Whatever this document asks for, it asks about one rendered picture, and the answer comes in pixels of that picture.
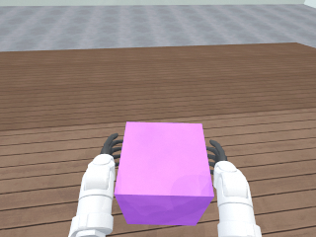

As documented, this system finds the robot left hand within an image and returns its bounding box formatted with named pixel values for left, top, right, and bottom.
left=100, top=133, right=123, bottom=167

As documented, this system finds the robot right hand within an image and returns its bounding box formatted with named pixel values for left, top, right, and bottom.
left=205, top=139, right=228, bottom=175

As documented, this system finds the right robot forearm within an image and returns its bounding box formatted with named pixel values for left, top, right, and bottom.
left=213, top=161, right=262, bottom=237

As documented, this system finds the carton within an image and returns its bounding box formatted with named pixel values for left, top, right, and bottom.
left=114, top=121, right=214, bottom=226

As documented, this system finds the left robot forearm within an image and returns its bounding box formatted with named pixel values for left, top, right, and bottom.
left=68, top=154, right=116, bottom=237

